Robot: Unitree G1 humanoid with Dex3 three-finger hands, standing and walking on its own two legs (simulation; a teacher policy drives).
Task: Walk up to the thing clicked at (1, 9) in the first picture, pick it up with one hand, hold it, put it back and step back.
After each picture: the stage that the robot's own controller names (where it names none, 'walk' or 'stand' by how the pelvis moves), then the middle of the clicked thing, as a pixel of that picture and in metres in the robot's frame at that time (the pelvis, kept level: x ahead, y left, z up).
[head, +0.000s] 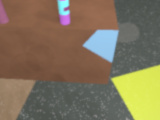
stand; out of the picture +1.04 +0.61 -0.02
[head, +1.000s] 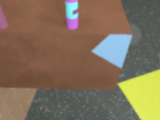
walk; out of the picture +0.93 +0.50 +0.01
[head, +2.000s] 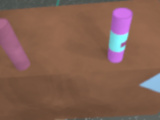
walk; (12, 47) +0.57 +0.30 +0.01
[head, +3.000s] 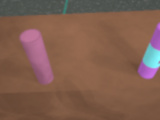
stand; (39, 60) +0.47 +0.19 +0.02
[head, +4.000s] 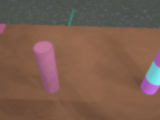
walk; (48, 69) +0.46 +0.18 -0.01
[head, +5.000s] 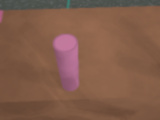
stand; (68, 66) +0.40 +0.08 +0.02
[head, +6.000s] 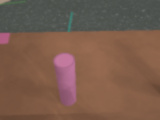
stand; (66, 82) +0.40 +0.09 -0.02
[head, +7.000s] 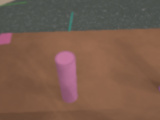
stand; (67, 79) +0.42 +0.09 -0.02
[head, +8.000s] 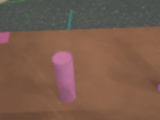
stand; (65, 79) +0.41 +0.10 -0.02
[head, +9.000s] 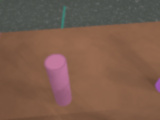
stand; (60, 83) +0.39 +0.12 -0.02
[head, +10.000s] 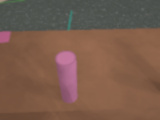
stand; (67, 79) +0.41 +0.09 -0.02
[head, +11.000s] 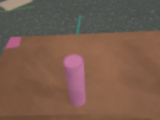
rise first; (76, 83) +0.40 +0.08 -0.02
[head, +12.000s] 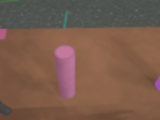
go down; (66, 74) +0.44 +0.07 -0.01
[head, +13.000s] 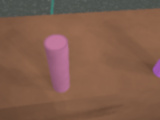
go down; (59, 67) +0.43 +0.08 +0.02
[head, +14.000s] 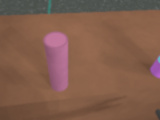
go down; (57, 65) +0.43 +0.07 +0.03
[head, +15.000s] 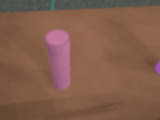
go down; (60, 63) +0.43 +0.07 +0.04
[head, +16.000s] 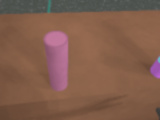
go down; (57, 65) +0.43 +0.07 +0.03
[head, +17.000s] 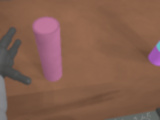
go down; (50, 54) +0.45 +0.08 +0.05
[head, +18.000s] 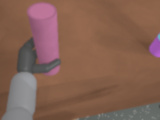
close; (46, 45) +0.46 +0.08 +0.08
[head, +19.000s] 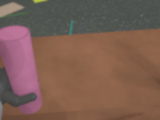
lift; (23, 75) +0.30 +0.18 +0.18
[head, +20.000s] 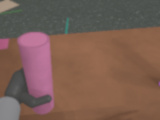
hold; (39, 78) +0.31 +0.14 +0.15
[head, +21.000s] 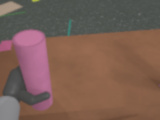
hold; (36, 75) +0.31 +0.15 +0.16
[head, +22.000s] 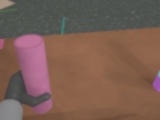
crouch; (36, 78) +0.33 +0.15 +0.13
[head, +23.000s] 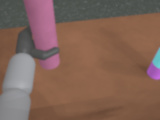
lower; (44, 33) +0.45 +0.10 +0.18
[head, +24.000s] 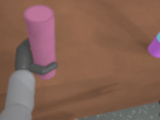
lower; (43, 48) +0.45 +0.09 +0.08
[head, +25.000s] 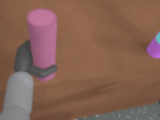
lower; (43, 51) +0.44 +0.09 +0.07
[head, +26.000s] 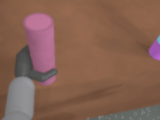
lower; (43, 55) +0.43 +0.10 +0.07
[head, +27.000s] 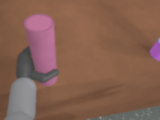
lower; (44, 55) +0.43 +0.10 +0.07
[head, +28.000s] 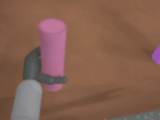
open; (53, 60) +0.41 +0.08 +0.06
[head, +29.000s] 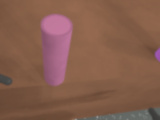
rise; (55, 56) +0.41 +0.07 +0.08
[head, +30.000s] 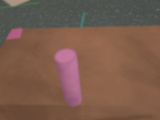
sink last; (70, 80) +0.39 +0.10 +0.03
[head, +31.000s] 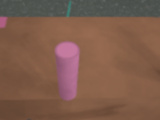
stand; (67, 74) +0.39 +0.08 +0.03
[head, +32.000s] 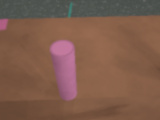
stand; (65, 74) +0.39 +0.09 +0.04
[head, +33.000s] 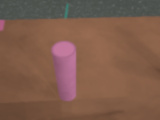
stand; (66, 75) +0.39 +0.08 +0.04
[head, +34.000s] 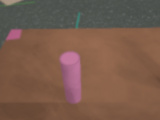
stand; (71, 80) +0.41 +0.08 -0.02
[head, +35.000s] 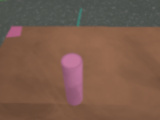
stand; (73, 82) +0.40 +0.07 -0.02
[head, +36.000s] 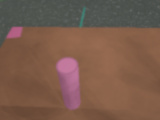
stand; (70, 86) +0.37 +0.09 -0.02
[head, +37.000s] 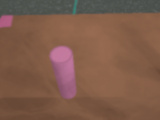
walk; (65, 76) +0.39 +0.10 -0.02
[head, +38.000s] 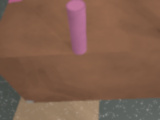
walk; (77, 30) +0.60 +0.05 +0.00
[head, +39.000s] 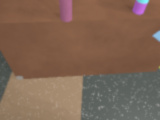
walk; out of the picture +0.87 +0.09 +0.00
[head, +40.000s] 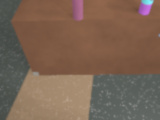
stand; (77, 0) +1.00 +0.08 +0.00
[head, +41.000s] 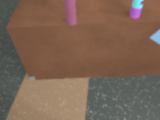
stand; (70, 6) +1.01 +0.11 -0.02
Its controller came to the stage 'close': yes
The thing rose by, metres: 0.19
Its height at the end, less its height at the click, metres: +0.00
